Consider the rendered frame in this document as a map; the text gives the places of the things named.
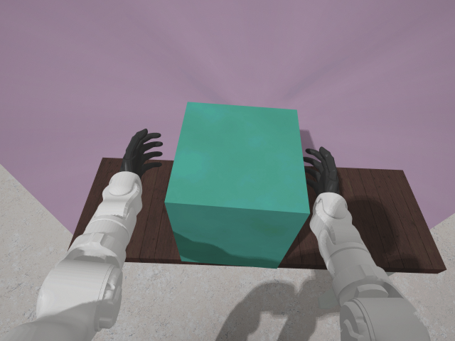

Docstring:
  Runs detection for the left robot hand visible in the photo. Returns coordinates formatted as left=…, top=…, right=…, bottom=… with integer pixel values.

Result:
left=119, top=129, right=163, bottom=180

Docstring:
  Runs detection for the left robot forearm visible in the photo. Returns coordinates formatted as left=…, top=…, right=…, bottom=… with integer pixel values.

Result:
left=36, top=171, right=142, bottom=318

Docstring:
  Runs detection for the robot left upper arm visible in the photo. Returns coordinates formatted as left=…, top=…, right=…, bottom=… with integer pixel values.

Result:
left=0, top=259, right=123, bottom=341

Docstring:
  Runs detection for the right robot hand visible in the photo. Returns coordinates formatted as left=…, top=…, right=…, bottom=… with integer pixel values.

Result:
left=303, top=146, right=340, bottom=198

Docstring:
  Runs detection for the carton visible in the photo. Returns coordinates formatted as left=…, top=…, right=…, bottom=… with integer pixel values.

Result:
left=164, top=102, right=310, bottom=269

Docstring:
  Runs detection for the table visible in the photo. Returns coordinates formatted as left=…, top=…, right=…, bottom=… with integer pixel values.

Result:
left=68, top=158, right=447, bottom=309

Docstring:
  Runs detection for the robot right upper arm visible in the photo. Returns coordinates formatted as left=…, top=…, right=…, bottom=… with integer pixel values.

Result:
left=340, top=298, right=429, bottom=341

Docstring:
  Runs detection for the right robot forearm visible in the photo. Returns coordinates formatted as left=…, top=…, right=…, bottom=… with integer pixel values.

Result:
left=310, top=193, right=431, bottom=341

